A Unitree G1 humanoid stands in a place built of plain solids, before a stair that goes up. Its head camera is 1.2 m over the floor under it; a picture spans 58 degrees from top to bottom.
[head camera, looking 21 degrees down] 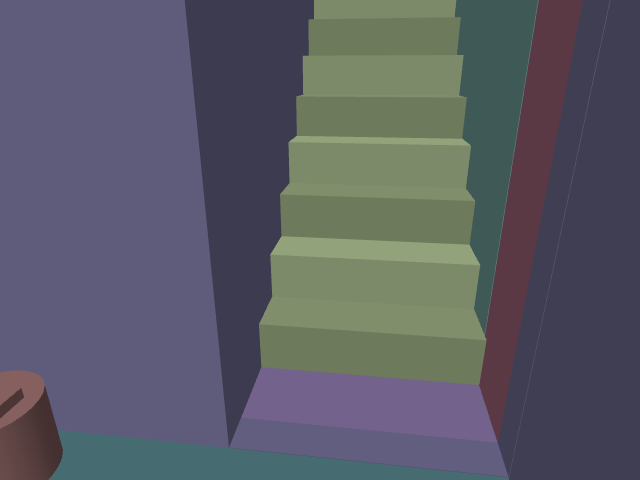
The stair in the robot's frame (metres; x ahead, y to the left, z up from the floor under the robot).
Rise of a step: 0.22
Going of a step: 0.24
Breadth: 0.92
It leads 7 degrees to the right of straight ahead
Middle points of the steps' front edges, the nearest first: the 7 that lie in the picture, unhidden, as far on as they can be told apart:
1.51 -0.20 0.22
1.75 -0.23 0.44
1.99 -0.26 0.65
2.23 -0.29 0.87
2.47 -0.32 1.08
2.71 -0.35 1.30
2.95 -0.38 1.52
